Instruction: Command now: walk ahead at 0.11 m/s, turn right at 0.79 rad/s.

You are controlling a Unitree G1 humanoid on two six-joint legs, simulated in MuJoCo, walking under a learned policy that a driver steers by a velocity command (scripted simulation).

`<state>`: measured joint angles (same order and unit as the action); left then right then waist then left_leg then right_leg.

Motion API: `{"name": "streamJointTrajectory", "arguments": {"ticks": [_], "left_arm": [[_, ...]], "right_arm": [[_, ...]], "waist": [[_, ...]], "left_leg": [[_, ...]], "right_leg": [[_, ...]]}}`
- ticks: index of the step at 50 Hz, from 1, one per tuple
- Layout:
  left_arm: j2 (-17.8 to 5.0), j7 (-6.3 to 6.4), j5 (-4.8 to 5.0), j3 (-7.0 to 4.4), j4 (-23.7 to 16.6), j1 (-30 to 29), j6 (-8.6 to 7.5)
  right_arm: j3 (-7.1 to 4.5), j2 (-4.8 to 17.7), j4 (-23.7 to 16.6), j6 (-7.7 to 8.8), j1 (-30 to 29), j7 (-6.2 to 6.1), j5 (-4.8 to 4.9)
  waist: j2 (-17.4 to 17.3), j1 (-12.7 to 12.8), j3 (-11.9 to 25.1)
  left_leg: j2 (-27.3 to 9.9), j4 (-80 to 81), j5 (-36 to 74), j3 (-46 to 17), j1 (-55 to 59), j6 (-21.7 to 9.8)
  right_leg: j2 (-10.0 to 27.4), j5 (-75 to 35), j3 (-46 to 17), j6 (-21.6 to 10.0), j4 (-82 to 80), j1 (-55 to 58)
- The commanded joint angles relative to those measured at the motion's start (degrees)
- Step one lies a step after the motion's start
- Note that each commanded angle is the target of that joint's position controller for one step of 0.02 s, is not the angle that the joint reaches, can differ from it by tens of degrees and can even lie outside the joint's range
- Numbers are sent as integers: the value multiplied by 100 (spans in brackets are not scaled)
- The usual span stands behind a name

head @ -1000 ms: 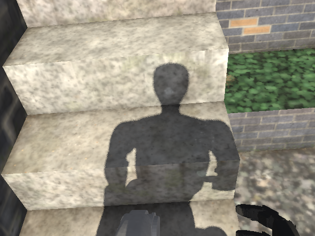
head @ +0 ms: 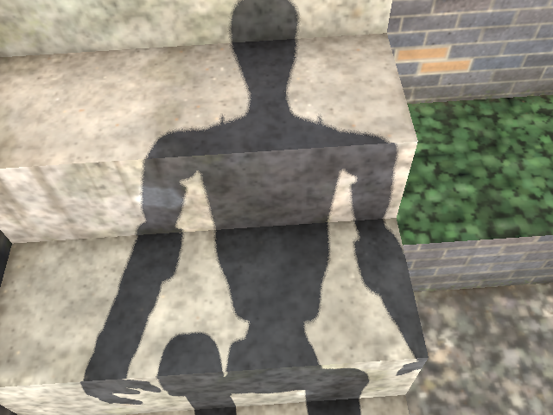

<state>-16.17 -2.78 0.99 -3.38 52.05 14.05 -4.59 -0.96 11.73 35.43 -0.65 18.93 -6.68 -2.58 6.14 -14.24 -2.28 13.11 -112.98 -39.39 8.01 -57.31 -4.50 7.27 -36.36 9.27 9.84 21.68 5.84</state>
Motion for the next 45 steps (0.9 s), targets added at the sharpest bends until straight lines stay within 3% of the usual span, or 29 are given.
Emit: {"name": "streamJointTrajectory", "arguments": {"ticks": [1, 2, 3, 4, 5, 7, 9, 11, 12, 13, 14, 15, 16, 18, 20, 24, 27, 29, 30, 31, 32, 33, 35, 37, 38, 39, 40, 42, 45], "left_arm": [[-1408, 43, 596, -725, -1543, -1096, -714], [-1037, 289, 140, -561, -1970, -1733, -630], [-719, 196, 244, -572, -2335, -997, -405], [-547, 182, 103, -378, -2452, -1494, -239], [-127, 90, -217, -197, -2739, -1980, -220], [-456, -70, -123, -285, -2027, -492, -26], [-163, 229, -141, -197, -2255, -471, 236], [-208, 264, -134, -29, -2031, -276, 118], [3, 96, 69, -28, -1719, 316, -176], [329, 21, -235, 126, -1127, 258, -39], [-188, 71, -741, 106, -781, 877, 40], [-1131, 362, -494, -67, -975, 572, -100], [-1178, 320, -529, -200, -846, 1380, -87], [-925, 369, -666, -190, -678, 1483, -195], [-474, 347, -493, 1, -722, 948, -577], [-1194, 222, -494, -181, -948, -151, -806], [-1596, 239, -142, -269, -1259, -1236, -877], [-1495, 62, 330, -425, -1817, -918, -769], [-1404, 63, 394, -522, -1933, -443, -636], [-1313, -52, 75, -522, -1948, 736, -503], [-1327, -106, -104, -289, -1987, 716, -317], [-753, -114, -233, -128, -2261, 164, -139], [-535, 227, -426, 15, -2394, -776, 82], [-123, 292, 104, 249, -2051, 230, 147], [885, 339, 226, 521, -1355, 51, 183], [417, 474, -115, 343, -1399, 361, 84], [185, 551, -10, 243, -2162, -735, 82], [-111, 505, -176, 115, -2422, -1025, 174], [-688, 540, -203, -142, -1988, -603, 80]], "right_arm": [[-854, 2248, 920, -202, 3010, -162, -296], [-750, 1497, 502, 49, 611, -86, -291], [-878, 1690, 254, 486, 3, -228, -750], [-831, 851, 557, 701, 950, -251, -541], [-645, 390, 712, 872, 1353, -322, -364], [-600, 937, 279, 692, -616, -367, -161], [-684, 1721, 279, 466, -1444, -120, 170], [-497, 1183, 232, 248, -1263, 181, 158], [-611, 1597, 195, 144, -1082, 302, 197], [-601, 1749, 160, 206, -633, 542, 436], [-550, 1518, 67, 255, -677, 617, 351], [-452, 967, -38, 215, -543, 634, 563], [-324, 721, -83, 269, -1215, 544, 609], [-355, 800, -227, 471, -2015, 412, 536], [-271, 567, -522, 281, -1774, 342, 263], [-258, 728, -1219, -219, -1728, 113, 280], [-339, 1133, -853, -491, 489, 207, 161], [-586, 1679, -279, -470, 1084, 100, 85], [-643, 1469, -256, -365, 296, 74, -48], [-672, 1251, -405, -132, -752, -153, -145], [-570, 862, -731, -113, -1205, -346, 47], [-406, 227, -439, 32, -1117, -538, 67], [-231, 16, 35, 20, -1123, -595, 48], [-20, -111, -260, -86, -2354, -792, -83], [-213, 95, 406, -124, -668, -730, -52], [-374, 549, 405, -16, -757, -314, 208], [-481, 960, 451, 128, -504, -66, 125], [-471, 950, 425, 18, -1076, 196, 145], [-339, 617, -229, -339, -1378, 364, 57]], "waist": [[-4598, -1093, 210], [-4536, -203, -132], [-2679, 799, 1284], [-811, 442, 2315], [-95, 484, 1896], [2006, 1843, 1184], [1081, 2243, 933], [619, 1925, 1357], [984, 2180, 1428], [1010, 1967, 1056], [1087, 1893, -55], [1711, 1559, 1222], [43, 2247, 1405], [-825, 2275, 927], [-973, 1632, 841], [-811, 781, 219], [-514, -654, 1081], [-1089, -500, 1407], [-2523, -132, 1035], [-4025, 787, 1879], [-2074, 778, 2877], [-1310, 994, 1629], [-445, 1083, 804], [940, 2275, 180], [2128, 1536, 829], [2961, 1880, 1549], [2084, 1659, 1812], [-260, 1631, 1333], [-217, 1443, 309]], "left_leg": [[-769, 8176, 3851, 226, 6887, -1519], [-1512, 9652, 5777, -651, 5375, -1351], [-3619, 7616, 8210, -3777, 9028, -2022], [-4531, 6853, 7118, -5370, 9111, -2050], [-4668, 6981, 6739, -4750, 8185, -1450], [-3937, 8674, 6500, -1882, 6182, -460], [-2959, 9427, 6805, -106, 3980, -479], [-1410, 7372, 8865, 564, 5858, 270], [-1192, 5285, 7193, 671, 6354, 279], [-839, 4272, 1814, 608, 4574, 126], [-446, 1995, -238, 101, 2194, 135], [-421, 778, 231, -1556, -125, 559], [-418, -377, -27, -1293, -1404, 511], [-330, -1411, 80, -1079, -2436, 348], [-580, -2208, 57, -979, -1822, 236], [-430, -1805, -217, -297, 109, 267], [69, 2393, 1981, 490, 4494, -9], [582, 5570, 3376, 495, 4742, -370], [-9, 7880, 4129, -388, 4553, -1168], [-2164, 7880, 5876, -4576, 7115, -2812], [-2280, 7960, 3340, -6569, 6340, -2840], [-2061, 7105, 3267, -6144, 4176, -2420], [-1189, 6195, 3606, -4781, 1292, -1645], [-565, 5535, 4824, -2427, 209, -469], [-205, 5919, 2070, -1332, 828, -114], [-178, 3734, 1053, -759, 797, 491], [-749, 2478, 1239, -1293, 807, 917], [-1109, 2368, 1857, -1452, 1180, 1114], [-1288, 3255, 2489, -1293, 778, 1031]], "right_leg": [[-2756, -1713, -1230, 2244, 8224, -5375], [-2561, 8690, -2113, 906, 11427, -5314], [-2042, 9029, -3991, 322, 11811, -8918], [-1019, 8891, -4897, -371, 11192, -9293], [-559, 8964, -4970, -594, 10335, -9070], [-392, 7546, -2316, -679, 7609, -6961], [-826, 6774, -1761, -1038, 6356, -4254], [-892, 5377, -1687, -1510, 1535, -3061], [-672, 1816, -1239, -1179, -1943, -2102], [-412, -361, -1092, -1251, -3825, -326], [52, -2591, -986, -1237, -2909, 766], [1385, -6702, -2430, -2186, 743, 3064], [1367, -5588, -1885, -2171, 691, 3522], [1157, -3780, -1528, -1493, 319, 3262], [1225, -2999, -1111, -1235, -69, 1583], [919, -3746, 209, -1067, -1094, -1793], [7, -7518, 864, -279, -231, -3158], [-904, -7543, 755, 442, 2595, -1653], [-1772, -1706, -12, 625, 6693, -2343], [-2236, 5688, -2562, 451, 10838, -6091], [-1756, 5273, -3459, -27, 10462, -6097], [-1025, 5202, -4173, -316, 8781, -5459], [-815, 7016, -4153, -256, 7631, -3951], [220, 7276, -2917, -835, 884, -2231], [-680, 3317, -933, -1169, -191, -451], [115, -781, -2879, -2133, 1011, 401], [1186, -3738, -3996, -2728, 1216, 291], [1057, -2044, -4030, -2668, 1167, -530], [184, 967, -3629, -1988, 911, -566]]}}
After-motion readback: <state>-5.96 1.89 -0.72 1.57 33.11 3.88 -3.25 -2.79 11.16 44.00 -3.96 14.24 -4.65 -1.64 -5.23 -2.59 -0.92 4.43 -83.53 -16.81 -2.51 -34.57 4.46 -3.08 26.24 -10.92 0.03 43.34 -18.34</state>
